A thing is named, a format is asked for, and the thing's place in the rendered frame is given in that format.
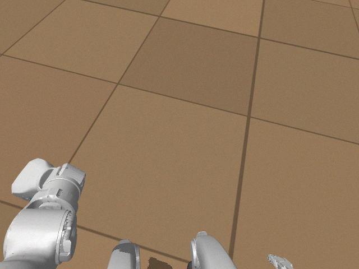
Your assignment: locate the right robot hand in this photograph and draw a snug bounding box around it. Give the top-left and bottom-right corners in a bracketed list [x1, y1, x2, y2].
[268, 254, 294, 269]

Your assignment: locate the left robot hand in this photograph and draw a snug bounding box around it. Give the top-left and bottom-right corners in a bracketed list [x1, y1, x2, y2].
[11, 158, 54, 202]

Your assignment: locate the left robot arm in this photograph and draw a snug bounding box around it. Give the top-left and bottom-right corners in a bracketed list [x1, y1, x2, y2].
[0, 163, 86, 269]

